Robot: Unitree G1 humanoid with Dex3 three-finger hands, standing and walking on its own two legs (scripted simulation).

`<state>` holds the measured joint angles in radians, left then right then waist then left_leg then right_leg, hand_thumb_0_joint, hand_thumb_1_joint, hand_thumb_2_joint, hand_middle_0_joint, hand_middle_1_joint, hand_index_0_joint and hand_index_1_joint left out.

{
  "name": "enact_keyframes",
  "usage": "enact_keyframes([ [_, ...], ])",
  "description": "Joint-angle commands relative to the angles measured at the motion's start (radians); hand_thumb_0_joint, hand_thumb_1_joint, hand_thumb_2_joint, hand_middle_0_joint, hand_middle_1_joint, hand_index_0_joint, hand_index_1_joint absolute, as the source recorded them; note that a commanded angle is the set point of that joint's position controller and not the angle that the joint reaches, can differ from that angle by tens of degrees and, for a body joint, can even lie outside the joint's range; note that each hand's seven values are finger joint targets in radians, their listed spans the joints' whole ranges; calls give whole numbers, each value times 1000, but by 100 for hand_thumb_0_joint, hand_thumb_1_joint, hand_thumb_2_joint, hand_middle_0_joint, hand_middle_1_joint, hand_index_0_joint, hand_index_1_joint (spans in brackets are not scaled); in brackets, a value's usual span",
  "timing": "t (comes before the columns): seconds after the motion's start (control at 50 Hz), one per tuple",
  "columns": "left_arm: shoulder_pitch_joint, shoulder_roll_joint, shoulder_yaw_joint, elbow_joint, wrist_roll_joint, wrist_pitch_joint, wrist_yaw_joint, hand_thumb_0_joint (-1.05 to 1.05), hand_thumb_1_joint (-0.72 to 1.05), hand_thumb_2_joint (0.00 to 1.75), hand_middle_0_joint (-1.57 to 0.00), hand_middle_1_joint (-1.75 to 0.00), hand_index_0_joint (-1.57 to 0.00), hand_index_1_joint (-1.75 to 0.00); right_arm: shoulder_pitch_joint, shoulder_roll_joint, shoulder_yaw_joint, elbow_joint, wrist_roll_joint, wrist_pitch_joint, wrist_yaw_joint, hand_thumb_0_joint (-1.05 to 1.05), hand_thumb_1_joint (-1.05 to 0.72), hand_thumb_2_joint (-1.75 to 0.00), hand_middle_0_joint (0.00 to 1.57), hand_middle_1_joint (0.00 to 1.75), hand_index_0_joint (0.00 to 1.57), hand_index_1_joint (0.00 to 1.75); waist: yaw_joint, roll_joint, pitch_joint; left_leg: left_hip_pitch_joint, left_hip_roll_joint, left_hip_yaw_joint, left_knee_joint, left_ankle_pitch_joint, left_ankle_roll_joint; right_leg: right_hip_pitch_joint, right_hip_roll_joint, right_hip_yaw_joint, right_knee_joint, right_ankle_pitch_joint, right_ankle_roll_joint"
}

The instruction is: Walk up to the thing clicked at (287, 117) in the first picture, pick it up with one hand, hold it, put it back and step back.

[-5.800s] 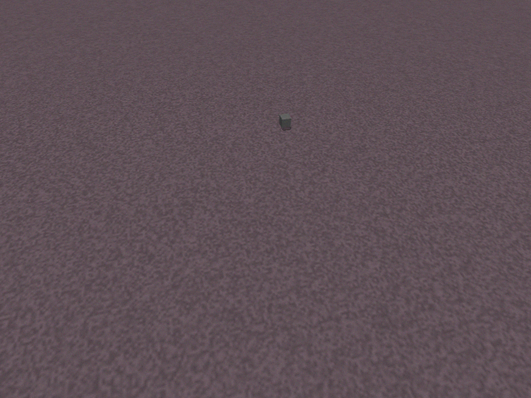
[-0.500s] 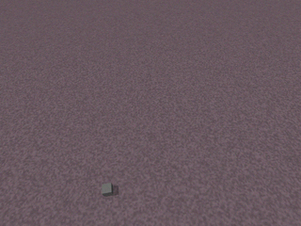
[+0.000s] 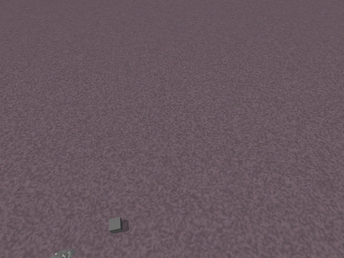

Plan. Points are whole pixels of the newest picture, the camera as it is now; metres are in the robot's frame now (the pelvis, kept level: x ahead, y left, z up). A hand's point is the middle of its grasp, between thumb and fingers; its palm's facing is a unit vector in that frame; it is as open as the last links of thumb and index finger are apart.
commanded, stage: walk up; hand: left
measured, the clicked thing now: (115, 225) +0.42 +0.33 -0.75
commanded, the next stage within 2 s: stand in 0.84 s
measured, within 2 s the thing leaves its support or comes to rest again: neither
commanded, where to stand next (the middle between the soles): +0.08 +0.02 m, yaw +4 degrees
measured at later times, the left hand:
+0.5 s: hand out of the picture +0.09 +0.25 -0.15, palm faces -0.02 -0.94 -0.35, open 7.4 cm
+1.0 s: hand out of the picture +0.09 +0.25 -0.15, palm faces -0.02 -0.94 -0.34, open 7.4 cm
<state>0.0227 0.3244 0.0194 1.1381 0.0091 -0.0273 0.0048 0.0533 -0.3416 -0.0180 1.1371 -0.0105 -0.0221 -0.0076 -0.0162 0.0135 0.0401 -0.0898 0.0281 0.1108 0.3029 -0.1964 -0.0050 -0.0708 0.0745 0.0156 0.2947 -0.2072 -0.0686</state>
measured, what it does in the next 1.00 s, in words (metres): stands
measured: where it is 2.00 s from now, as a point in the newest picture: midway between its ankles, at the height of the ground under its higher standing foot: outside the picture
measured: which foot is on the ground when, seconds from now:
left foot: down 0.00-1.00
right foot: down 0.00-1.00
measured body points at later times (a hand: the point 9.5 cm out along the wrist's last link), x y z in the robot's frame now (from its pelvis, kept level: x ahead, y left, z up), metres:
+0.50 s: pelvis +0.00 +0.00 +0.00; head +0.02 +0.00 +0.45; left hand +0.09 +0.30 -0.13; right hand +0.09 -0.30 -0.14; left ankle -0.02 +0.12 -0.75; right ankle -0.03 -0.07 -0.75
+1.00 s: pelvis +0.00 +0.01 +0.00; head +0.00 +0.00 +0.45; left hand +0.09 +0.30 -0.13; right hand +0.07 -0.29 -0.13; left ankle -0.02 +0.12 -0.75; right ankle -0.03 -0.07 -0.75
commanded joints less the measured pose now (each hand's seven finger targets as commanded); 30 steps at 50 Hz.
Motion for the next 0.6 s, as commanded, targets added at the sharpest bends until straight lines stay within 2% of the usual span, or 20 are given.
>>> enact_keyframes([
  [0.0, -26, 212, 43, -50, -1, -15, 14, 0, 90, 90, -20, -30, -20, -30, -46, -199, -32, -65, -3, -21, -7, 0, -90, -90, 20, 30, 20, 30, 6, -16, -110, 92, 134, -123, -13, 251, 23, -21, -200, 148, -18, 393, 39],
  [0.02, -39, 215, 45, -57, 2, -15, 14, 0, 90, 90, -20, -30, -20, -30, -41, -201, -33, -65, -5, -20, -7, 0, -90, -90, 20, 30, 20, 30, -2, -24, -115, 84, 133, -119, -13, 248, 22, -8, -199, 147, -23, 384, 36],
  [0.12, -28, 213, 46, -63, 2, -16, 13, 0, 90, 90, -20, -30, -20, -30, -49, -198, -32, -75, -5, -20, -5, 0, -90, -90, 20, 30, 20, 30, 5, -15, -126, 104, 136, -119, -19, 255, 21, -7, -200, 150, -22, 392, 38],
  [0.36, 2, 217, 48, -64, 3, -16, 17, 0, 90, 90, -20, -30, -20, -30, -37, -201, -38, -75, -2, -13, -5, 0, -90, -90, 20, 30, 20, 30, 0, -23, -123, 110, 133, -111, -1, 248, 27, 0, -194, 144, -21, 412, 37],
  [0.48, -3, 216, 46, -67, 4, -15, 16, 0, 90, 90, -20, -30, -20, -30, -36, -199, -36, -73, -4, -10, -4, 0, -90, -90, 20, 30, 20, 30, -1, -10, -84, 86, 125, -112, -22, 187, 25, -19, -189, 152, -34, 352, 34],
  [0.54, 9, 219, 46, -63, 3, -15, 15, 0, 90, 90, -20, -30, -20, -30, -37, -196, -34, -75, -2, -11, -3, 0, -90, -90, 20, 30, 20, 30, 5, -11, -83, 103, 125, -116, -24, 186, 25, -34, -187, 158, -36, 346, 38],
  [0.58, 1, 220, 46, -66, 5, -15, 15, 0, 90, 90, -20, -30, -20, -30, -24, -200, -37, -69, -2, -11, -4, 0, -90, -90, 20, 30, 20, 30, -2, -19, -92, 98, 127, -116, -24, 176, 26, -23, -185, 156, -35, 333, 34],
])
